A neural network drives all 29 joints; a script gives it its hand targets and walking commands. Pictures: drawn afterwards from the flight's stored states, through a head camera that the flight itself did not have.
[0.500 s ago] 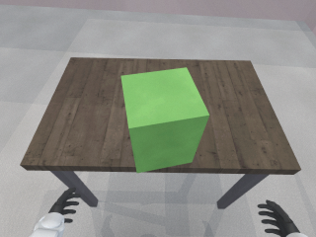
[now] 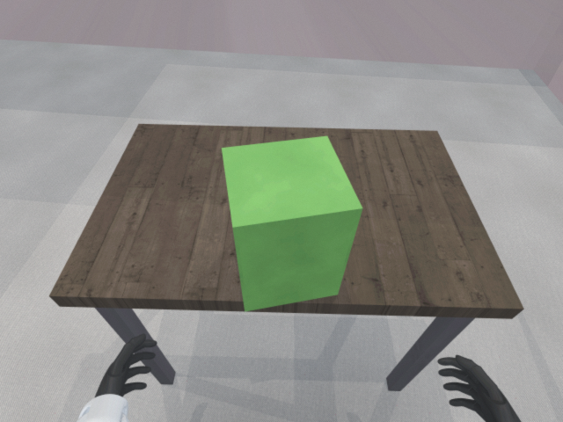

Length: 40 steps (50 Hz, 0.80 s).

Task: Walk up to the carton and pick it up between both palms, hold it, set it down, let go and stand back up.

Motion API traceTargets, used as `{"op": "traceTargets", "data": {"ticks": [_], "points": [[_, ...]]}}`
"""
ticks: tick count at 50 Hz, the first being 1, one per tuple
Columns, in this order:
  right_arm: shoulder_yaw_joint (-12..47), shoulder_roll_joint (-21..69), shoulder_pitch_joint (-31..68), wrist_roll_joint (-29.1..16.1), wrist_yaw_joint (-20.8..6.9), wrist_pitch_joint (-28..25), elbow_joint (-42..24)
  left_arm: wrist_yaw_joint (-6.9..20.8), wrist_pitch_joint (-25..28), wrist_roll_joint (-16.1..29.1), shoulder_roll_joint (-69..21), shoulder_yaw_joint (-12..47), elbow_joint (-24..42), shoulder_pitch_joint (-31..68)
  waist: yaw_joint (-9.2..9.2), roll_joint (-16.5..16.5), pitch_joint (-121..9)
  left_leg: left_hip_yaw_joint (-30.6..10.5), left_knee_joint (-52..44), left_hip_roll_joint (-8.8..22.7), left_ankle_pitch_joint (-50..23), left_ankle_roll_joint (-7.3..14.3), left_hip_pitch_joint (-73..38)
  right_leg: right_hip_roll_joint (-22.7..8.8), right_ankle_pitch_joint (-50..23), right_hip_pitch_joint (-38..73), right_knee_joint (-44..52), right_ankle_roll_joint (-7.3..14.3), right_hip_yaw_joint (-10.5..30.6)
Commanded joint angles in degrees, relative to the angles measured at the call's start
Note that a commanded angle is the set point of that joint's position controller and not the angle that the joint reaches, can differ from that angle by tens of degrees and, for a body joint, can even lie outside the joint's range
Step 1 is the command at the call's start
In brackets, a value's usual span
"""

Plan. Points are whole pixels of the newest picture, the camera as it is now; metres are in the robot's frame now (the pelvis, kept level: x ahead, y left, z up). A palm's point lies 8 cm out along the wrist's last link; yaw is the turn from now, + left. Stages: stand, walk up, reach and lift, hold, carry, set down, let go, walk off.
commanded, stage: reach and lift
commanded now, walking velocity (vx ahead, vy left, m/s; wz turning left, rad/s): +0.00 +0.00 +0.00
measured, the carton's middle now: (284, 227) +0.42 +0.03 +0.02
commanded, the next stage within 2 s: none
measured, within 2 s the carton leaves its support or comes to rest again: neither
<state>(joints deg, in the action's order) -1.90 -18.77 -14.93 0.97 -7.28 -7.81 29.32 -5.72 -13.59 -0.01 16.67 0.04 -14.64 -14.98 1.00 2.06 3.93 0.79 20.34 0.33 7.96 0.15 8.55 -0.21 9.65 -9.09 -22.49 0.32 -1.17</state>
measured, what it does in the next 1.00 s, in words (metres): stands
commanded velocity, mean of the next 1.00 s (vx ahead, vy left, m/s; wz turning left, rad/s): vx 0.00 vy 0.00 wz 0.00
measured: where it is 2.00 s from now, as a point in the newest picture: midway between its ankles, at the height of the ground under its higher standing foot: outside the picture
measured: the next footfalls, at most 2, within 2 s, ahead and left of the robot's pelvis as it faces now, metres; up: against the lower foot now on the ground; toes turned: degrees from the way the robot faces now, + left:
none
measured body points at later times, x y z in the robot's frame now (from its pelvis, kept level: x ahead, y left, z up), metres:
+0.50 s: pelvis +0.02 +0.00 +0.00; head +0.03 +0.02 +0.45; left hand +0.23 +0.22 -0.01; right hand +0.23 -0.22 -0.01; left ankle +0.04 +0.13 -0.74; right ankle +0.03 -0.11 -0.74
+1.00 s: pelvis +0.03 +0.01 +0.00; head +0.04 +0.02 +0.45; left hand +0.23 +0.22 +0.02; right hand +0.24 -0.20 +0.02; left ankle +0.04 +0.13 -0.74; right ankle +0.03 -0.11 -0.74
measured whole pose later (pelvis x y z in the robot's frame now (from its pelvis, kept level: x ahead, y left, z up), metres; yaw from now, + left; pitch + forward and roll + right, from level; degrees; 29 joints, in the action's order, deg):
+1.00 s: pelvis +0.03 +0.01 +0.00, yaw +0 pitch -1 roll +0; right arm 3.1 -16.3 -19.3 -10.3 -4.9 -10.1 6.7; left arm -10.5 -2.8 0.6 6.9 0.1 4.2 -21.6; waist 1.1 1.9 1.0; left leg 0.9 16.9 0.2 8.5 0.0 7.5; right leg -0.3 9.4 -7.4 -17.6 0.5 -1.0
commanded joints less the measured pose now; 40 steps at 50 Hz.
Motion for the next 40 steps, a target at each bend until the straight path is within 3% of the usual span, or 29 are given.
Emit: {"op": "traceTargets", "data": {"ticks": [1, 4, 8, 13, 16, 21, 28, 35, 40], "points": [[-1.21, -1.44, -2.61, -7.36, 1.24, -0.19, -16.62, -0.62, 4.47, 3.83, 0.88, -5.63, 11.97, 2.14, 2.33, 5.27, -5.79, 3.61, -0.86, -3.76, 3.13, 0.65, -13.93, -4.37, 17.30, -9.34, 12.53, 3.49, 3.02], [-1.15, -1.40, -2.81, -8.01, 1.50, 0.98, -17.62, -0.95, 4.79, 4.11, 0.37, -4.96, 12.75, 2.78, 1.77, 4.17, -4.51, 2.63, -0.66, -3.34, 4.48, 0.34, -16.91, -4.80, 19.16, -13.05, 13.20, 4.17, 2.71], [-1.61, -2.27, -1.28, -9.43, 1.07, 2.11, -17.38, -1.97, 4.39, 4.24, -1.91, -3.46, 14.02, 3.18, 1.33, -0.06, -3.90, 1.32, -3.46, -1.99, 8.05, -0.18, -15.52, -3.35, 17.25, -11.88, 12.02, 4.02, 1.63], [-3.58, -3.56, 0.22, -10.56, -0.38, 0.91, -19.77, -3.67, 6.47, 3.73, -5.52, -0.08, 17.02, 1.95, 1.59, -6.54, -5.78, 0.25, -11.77, 1.68, 12.98, -0.70, 0.29, 2.05, 6.02, 6.21, 5.47, 1.02, -0.04], [-2.82, -2.12, -0.69, -11.18, -0.60, -0.81, -22.07, -4.05, 8.56, 4.45, -6.30, 0.83, 18.31, 0.61, 2.06, -3.03, -7.72, 1.26, -9.02, 0.15, 6.48, -1.41, -3.35, 1.06, 4.50, 3.77, 7.31, 1.65, 1.50], [0.01, -0.70, -4.43, -12.89, 0.14, -2.77, -23.13, -3.64, 11.35, 4.39, -7.49, 1.48, 19.06, -2.98, 2.16, -1.21, -9.99, 1.72, -5.68, -1.00, -4.42, -1.86, -9.20, 1.33, -0.75, 2.72, 8.62, 1.87, 1.94], [2.34, -0.78, -7.94, -15.37, 1.91, -6.62, -26.24, -2.98, 15.35, 3.60, -9.05, 1.96, 22.92, -7.62, 2.42, -1.59, -12.24, 1.20, -2.70, -1.51, -19.91, -3.14, -14.54, 2.42, -10.79, 3.93, 9.50, 1.95, 1.90], [1.83, -1.98, -8.05, -16.84, 1.94, -9.27, -30.01, -3.31, 18.63, 5.19, -10.55, 4.32, 27.46, -9.41, 2.33, 0.04, -12.44, 0.61, -2.23, -1.11, -22.03, -3.54, -14.13, 3.23, -11.34, 3.50, 9.52, 2.11, 1.46], [1.73, -2.10, -5.44, -17.42, 1.84, -8.35, -29.63, -3.66, 17.56, 4.92, -11.91, 5.37, 27.58, -8.38, 2.12, -1.33, -10.69, 0.43, -3.31, -0.82, -18.10, -3.75, -13.63, 3.43, -7.29, 2.14, 10.27, 2.79, 1.45]]}}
